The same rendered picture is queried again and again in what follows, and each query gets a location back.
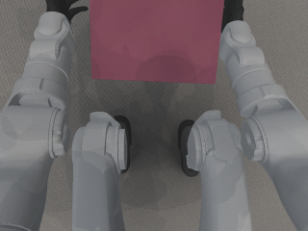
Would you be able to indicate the carton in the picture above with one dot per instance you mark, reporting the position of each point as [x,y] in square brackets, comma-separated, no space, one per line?
[173,41]

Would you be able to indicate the left robot hand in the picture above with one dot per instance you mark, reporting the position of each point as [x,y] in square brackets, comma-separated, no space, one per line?
[62,6]

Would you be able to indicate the robot left upper arm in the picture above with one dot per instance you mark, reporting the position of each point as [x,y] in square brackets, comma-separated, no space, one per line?
[31,137]

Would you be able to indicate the robot left thigh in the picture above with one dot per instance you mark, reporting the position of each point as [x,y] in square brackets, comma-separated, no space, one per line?
[96,201]

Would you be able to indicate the right robot forearm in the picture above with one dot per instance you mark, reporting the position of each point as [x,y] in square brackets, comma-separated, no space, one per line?
[250,77]

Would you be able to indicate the left robot forearm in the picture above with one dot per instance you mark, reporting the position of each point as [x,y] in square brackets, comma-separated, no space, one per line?
[46,72]

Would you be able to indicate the left robot foot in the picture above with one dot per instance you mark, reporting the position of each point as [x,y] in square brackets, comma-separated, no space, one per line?
[125,124]

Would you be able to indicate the robot right upper arm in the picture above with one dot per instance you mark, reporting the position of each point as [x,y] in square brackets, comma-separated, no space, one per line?
[279,142]

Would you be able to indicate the right robot hand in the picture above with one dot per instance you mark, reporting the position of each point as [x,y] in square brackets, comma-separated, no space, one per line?
[233,11]

